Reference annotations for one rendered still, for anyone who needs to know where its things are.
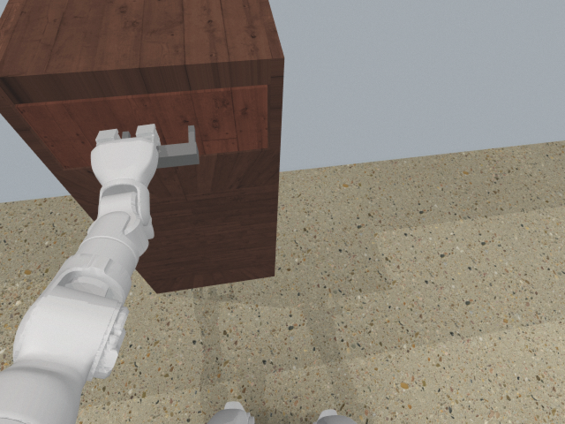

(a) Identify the robot shin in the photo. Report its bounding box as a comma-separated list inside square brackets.
[316, 409, 337, 422]
[224, 401, 245, 411]

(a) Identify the robot left hand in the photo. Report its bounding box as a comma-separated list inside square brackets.
[91, 124, 161, 239]

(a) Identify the robot right shin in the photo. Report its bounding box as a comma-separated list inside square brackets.
[316, 409, 337, 422]

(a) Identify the cabinet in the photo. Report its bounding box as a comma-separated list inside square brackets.
[0, 0, 284, 293]

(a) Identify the robot left upper arm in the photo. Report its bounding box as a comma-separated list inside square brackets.
[0, 285, 129, 424]

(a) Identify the left robot forearm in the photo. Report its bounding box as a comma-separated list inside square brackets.
[12, 178, 150, 363]

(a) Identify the drawer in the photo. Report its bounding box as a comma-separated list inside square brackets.
[15, 85, 267, 169]

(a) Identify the handle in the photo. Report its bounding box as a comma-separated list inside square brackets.
[122, 125, 200, 169]

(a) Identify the robot left shin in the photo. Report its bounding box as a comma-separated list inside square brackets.
[224, 401, 245, 411]

